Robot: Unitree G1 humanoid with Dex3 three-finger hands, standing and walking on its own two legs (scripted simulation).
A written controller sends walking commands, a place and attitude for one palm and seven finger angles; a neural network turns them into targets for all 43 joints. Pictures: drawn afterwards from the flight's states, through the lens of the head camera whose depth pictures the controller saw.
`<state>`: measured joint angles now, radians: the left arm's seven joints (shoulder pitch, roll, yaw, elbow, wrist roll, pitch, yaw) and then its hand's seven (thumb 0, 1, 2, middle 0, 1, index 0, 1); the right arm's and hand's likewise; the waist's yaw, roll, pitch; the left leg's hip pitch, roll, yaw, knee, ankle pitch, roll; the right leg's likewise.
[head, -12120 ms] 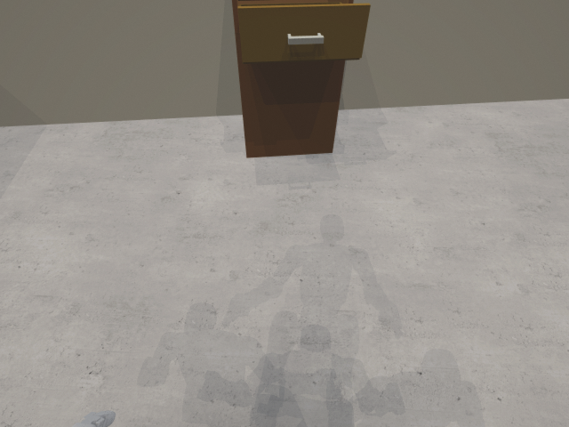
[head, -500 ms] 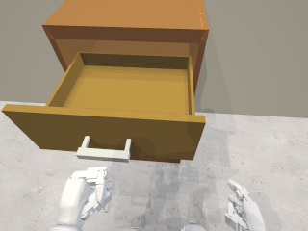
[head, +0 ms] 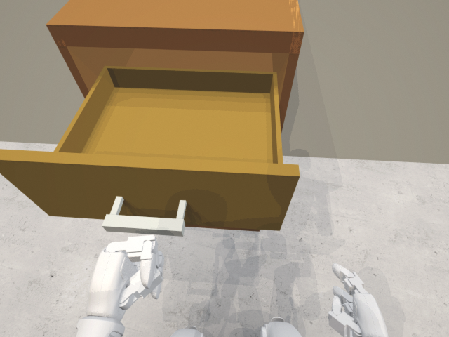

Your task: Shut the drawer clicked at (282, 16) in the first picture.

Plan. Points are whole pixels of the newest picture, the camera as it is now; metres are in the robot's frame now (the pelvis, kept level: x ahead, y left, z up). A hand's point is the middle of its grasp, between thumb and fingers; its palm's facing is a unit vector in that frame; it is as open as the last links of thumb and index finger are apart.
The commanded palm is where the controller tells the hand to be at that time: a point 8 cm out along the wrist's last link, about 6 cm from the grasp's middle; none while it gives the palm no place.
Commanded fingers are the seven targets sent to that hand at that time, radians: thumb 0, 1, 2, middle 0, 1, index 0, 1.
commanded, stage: bring the fist close to the handle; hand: left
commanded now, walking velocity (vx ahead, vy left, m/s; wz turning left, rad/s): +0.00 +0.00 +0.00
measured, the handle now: (147, 214) +0.30 +0.14 +0.08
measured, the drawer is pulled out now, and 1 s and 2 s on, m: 0.30 0.25 0.12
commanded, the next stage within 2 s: push the drawer shut in 0.12 s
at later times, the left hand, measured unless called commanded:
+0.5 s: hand (158, 263) +0.22 +0.11 +0.07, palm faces -0.08 -1.00 -0.03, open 3.3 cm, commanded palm +0.21 +0.16 +0.08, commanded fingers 0.00 0.90 0.90 -1.40 -1.60 -1.40 -1.60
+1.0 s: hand (169, 233) +0.27 +0.10 +0.07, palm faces -0.07 -1.00 -0.05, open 3.3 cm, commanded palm +0.27 +0.15 +0.08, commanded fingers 0.00 0.90 0.90 -1.40 -1.60 -1.40 -1.60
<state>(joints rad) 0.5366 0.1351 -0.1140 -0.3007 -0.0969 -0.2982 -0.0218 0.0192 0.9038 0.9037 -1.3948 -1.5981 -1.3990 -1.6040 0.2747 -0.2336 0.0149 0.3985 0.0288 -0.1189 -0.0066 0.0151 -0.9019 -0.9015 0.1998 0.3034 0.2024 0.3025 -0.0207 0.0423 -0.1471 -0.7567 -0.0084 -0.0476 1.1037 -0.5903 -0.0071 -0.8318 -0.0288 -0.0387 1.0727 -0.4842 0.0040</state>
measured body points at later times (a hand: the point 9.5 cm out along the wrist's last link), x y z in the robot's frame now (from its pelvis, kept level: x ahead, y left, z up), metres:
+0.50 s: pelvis +0.00 +0.01 +0.00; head +0.05 +0.00 +0.44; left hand +0.22 +0.16 +0.08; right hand +0.18 -0.22 -0.07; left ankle -0.03 +0.12 -0.66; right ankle +0.02 -0.12 -0.66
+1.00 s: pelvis -0.01 +0.01 +0.01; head +0.05 +0.00 +0.45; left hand +0.27 +0.15 +0.08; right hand +0.16 -0.22 -0.08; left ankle -0.03 +0.12 -0.66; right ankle +0.02 -0.12 -0.66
